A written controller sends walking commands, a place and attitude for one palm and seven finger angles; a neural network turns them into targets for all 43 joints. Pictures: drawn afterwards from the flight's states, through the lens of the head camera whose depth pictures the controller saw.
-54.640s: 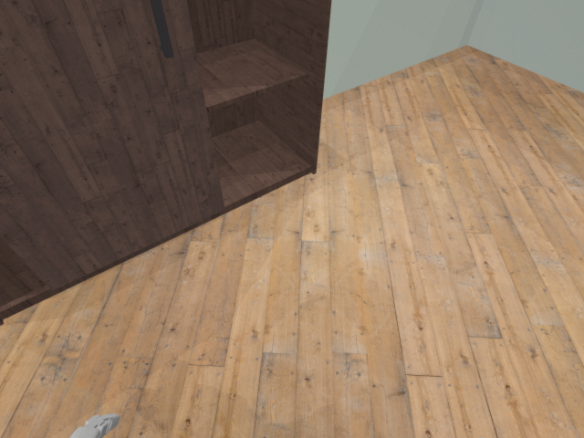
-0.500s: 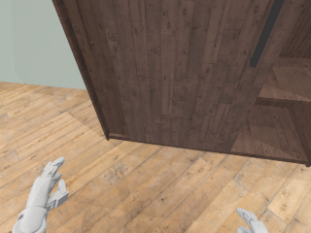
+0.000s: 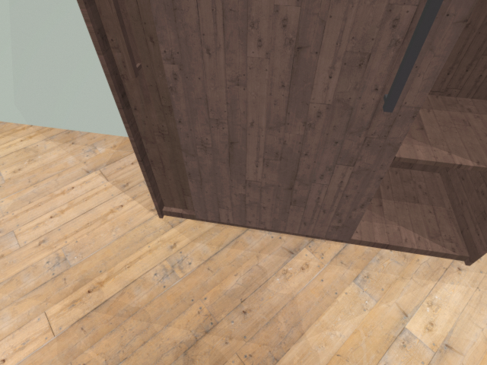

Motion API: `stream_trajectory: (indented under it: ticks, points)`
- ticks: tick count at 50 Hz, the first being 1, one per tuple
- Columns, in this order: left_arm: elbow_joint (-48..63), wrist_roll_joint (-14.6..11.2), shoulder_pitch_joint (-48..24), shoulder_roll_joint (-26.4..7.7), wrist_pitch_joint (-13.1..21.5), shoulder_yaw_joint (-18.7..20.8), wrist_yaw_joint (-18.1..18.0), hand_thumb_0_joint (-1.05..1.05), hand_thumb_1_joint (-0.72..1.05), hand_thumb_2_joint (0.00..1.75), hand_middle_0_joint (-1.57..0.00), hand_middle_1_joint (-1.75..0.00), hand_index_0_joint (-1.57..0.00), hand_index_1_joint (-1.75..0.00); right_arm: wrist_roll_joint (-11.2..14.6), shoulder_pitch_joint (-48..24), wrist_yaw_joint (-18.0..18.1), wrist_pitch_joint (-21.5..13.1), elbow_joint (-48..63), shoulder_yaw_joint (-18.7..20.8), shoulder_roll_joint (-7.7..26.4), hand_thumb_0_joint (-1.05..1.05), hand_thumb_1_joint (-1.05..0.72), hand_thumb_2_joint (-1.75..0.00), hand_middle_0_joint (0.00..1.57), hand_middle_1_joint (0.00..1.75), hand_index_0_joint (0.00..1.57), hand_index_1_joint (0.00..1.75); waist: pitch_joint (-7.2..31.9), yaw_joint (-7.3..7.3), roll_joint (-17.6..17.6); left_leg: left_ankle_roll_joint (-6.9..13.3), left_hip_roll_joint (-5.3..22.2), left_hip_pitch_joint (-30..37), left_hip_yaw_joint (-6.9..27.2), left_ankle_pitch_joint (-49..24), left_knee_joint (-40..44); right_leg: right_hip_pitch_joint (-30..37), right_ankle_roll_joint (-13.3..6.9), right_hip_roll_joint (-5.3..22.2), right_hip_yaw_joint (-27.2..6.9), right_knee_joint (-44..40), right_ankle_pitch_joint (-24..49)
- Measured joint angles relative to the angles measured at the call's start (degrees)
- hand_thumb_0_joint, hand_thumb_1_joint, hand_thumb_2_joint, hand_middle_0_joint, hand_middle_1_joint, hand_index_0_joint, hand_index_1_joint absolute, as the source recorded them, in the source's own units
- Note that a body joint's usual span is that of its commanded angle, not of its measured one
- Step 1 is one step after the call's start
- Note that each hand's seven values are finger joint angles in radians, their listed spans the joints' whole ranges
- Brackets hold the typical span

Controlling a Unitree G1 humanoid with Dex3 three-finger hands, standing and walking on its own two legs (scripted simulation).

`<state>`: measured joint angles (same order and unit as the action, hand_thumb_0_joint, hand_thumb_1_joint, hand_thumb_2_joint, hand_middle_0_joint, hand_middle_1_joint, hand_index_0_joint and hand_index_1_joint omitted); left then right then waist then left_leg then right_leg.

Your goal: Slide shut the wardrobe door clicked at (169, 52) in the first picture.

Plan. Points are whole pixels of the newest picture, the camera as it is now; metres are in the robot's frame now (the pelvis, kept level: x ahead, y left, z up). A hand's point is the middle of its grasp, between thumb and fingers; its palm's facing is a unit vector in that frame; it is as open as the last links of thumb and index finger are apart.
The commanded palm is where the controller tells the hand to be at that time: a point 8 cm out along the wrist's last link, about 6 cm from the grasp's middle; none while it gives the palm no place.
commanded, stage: let the arm hang, fingers relaxed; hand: left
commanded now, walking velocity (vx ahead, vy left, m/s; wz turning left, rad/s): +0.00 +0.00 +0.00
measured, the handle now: (412, 45) +0.75 -0.35 +0.18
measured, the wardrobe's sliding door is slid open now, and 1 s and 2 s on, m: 0.53 0.53 0.53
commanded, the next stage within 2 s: look to check the result in 0.46 s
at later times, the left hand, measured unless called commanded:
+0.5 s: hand out of the picture +0.02 +0.18 -0.18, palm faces +0.00 -0.98 -0.18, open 7.3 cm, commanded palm none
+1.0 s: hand out of the picture +0.02 +0.18 -0.18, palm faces +0.00 -0.98 -0.18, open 7.3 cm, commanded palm none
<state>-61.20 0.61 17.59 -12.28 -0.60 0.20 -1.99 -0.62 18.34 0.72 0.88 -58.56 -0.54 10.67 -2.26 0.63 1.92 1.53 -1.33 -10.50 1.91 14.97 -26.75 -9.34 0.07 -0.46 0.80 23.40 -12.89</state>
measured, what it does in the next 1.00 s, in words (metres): stands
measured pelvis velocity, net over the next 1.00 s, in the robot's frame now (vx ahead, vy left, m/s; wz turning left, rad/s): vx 0.02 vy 0.01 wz -0.02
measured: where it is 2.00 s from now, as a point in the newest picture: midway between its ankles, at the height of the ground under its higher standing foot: outside the picture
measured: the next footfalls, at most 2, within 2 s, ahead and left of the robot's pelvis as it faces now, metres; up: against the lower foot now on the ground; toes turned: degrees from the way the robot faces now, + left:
none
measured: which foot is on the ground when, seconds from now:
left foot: down 0.00-1.00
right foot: down 0.00-1.00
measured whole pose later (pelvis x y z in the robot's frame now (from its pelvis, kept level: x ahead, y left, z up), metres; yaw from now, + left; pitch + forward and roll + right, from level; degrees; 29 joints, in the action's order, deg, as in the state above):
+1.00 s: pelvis +0.02 +0.01 +0.00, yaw -1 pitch -2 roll -1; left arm -65.0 0.5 16.7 -7.8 0.2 0.2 -2.8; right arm -0.3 18.3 2.1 -0.6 -63.4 -0.2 7.7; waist -2.3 0.7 0.3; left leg 2.5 -2.1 -6.6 0.2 16.5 -24.9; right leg -6.7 1.1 0.3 -1.0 23.1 -14.7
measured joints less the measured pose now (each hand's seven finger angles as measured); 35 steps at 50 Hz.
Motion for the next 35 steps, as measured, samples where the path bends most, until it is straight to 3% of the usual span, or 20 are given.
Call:
stream_trajectory:
  ticks: [14, 35]
  points:
    - [-2.2, 0.0, -1.5, 3.9, 0.9, -0.7, -0.4, 0.01, 0.91, 0.90, -0.20, -0.30, -0.20, -0.30, 0.2, -0.6, 0.6, -1.1, -3.5, -0.1, -1.9, 0.00, -0.91, -0.90, 0.20, 0.30, 0.20, 0.30, 1.2, -0.05, -1.5, 0.4, -0.2, 2.2, -1.2, 0.4, 1.3, 1.4, 0.4, 0.3, -1.2, -0.3, -0.5]
    - [-3.8, -0.1, -0.5, 3.7, 0.6, 0.0, -0.7, 0.01, 0.91, 0.90, -0.20, -0.30, -0.20, -0.30, 0.3, 0.2, 1.2, -1.3, -4.6, 0.2, -2.9, 0.00, -0.91, -0.90, 0.20, 0.30, 0.20, 0.30, 0.1, 0.02, -1.4, 1.0, -0.7, 3.6, -1.7, 1.0, 1.9, 2.4, 1.0, 0.8, -1.8, -0.5, -1.3]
